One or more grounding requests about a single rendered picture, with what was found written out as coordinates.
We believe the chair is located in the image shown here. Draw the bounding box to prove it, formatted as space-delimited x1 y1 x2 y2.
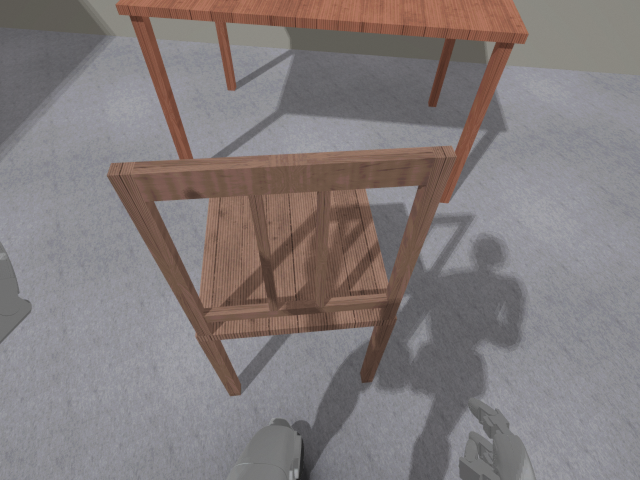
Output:
107 146 457 396

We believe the left robot thigh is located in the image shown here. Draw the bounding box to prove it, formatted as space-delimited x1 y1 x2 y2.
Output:
226 425 302 480

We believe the table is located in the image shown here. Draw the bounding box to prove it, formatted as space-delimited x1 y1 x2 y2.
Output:
115 0 529 203

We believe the robot right hand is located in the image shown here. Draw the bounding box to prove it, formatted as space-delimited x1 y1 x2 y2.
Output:
459 398 536 480

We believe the robot left hand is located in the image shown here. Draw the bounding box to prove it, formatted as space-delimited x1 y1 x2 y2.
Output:
0 242 32 344

